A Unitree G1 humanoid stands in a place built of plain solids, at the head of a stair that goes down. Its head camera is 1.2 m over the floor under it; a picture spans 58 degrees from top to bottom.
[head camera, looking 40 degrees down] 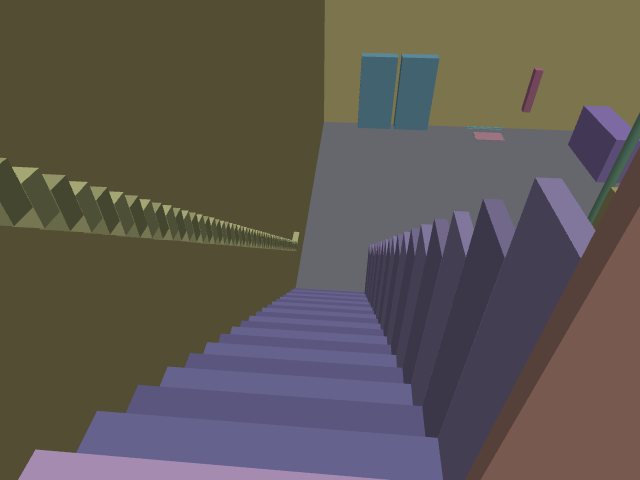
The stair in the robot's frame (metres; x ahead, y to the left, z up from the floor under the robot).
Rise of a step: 0.20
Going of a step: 0.22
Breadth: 1.15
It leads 5 degrees to the right of straight ahead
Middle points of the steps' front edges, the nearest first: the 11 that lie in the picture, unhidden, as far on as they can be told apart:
0.49 0.21 0.00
0.71 0.19 -0.19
0.93 0.17 -0.39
1.15 0.15 -0.59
1.36 0.14 -0.78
1.58 0.12 -0.98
1.80 0.10 -1.17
2.02 0.08 -1.37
2.23 0.07 -1.57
2.45 0.05 -1.76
2.67 0.03 -1.96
